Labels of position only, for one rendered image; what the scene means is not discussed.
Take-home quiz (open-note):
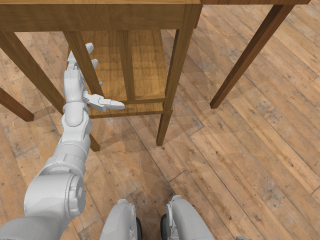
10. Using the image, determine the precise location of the robot right thigh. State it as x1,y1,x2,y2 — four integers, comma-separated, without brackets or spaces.
165,199,215,240

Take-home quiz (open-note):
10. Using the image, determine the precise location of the chair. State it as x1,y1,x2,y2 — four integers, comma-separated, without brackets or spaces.
0,0,201,152

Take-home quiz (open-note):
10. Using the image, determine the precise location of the right robot shin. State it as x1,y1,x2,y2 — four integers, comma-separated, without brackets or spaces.
166,195,182,240

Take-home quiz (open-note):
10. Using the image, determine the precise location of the robot left hand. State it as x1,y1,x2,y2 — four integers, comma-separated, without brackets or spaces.
63,42,125,112

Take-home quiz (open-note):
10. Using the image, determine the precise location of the left robot forearm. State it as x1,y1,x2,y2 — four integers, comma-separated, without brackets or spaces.
23,101,93,215

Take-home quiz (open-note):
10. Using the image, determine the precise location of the robot left upper arm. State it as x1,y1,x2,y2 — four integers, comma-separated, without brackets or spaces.
0,173,86,240

